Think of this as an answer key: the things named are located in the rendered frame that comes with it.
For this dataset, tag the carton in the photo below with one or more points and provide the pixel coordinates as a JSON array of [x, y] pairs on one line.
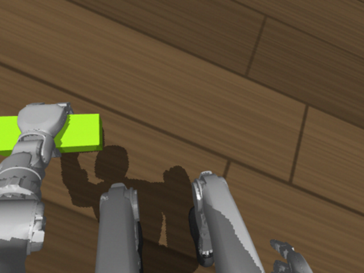
[[81, 132]]

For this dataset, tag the left robot arm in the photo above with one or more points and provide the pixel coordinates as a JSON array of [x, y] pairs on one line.
[[22, 220]]

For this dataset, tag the right robot hand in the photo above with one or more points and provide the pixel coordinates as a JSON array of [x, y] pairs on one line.
[[295, 261]]

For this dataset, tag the left robot hand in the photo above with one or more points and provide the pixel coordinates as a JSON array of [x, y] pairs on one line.
[[48, 118]]

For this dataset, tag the right robot foot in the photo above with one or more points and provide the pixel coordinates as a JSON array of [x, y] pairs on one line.
[[204, 260]]

